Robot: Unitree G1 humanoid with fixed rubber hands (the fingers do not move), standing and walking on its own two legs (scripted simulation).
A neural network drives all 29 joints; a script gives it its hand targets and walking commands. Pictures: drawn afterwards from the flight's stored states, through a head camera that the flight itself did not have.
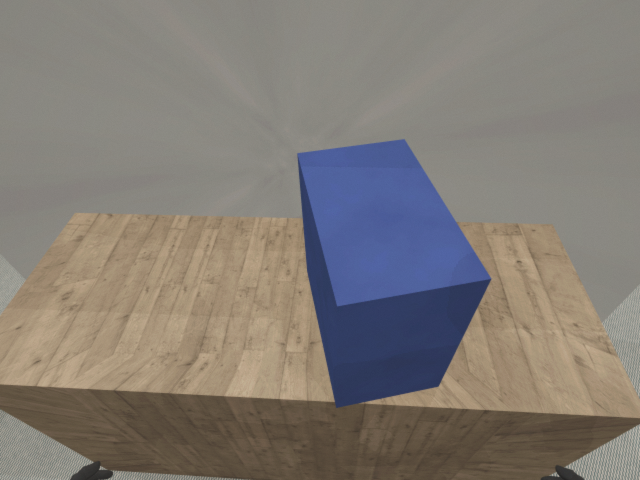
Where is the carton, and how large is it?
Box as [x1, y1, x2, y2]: [297, 139, 490, 407]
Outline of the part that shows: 404,139 297,153 307,272 336,407 438,386 490,280 490,277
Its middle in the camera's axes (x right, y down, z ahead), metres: +0.08 +0.06 +0.60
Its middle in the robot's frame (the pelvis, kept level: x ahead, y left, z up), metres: +0.41 -0.06 +0.00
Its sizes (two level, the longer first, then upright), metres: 0.276 0.168 0.285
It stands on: a pedestal, 0.61 m high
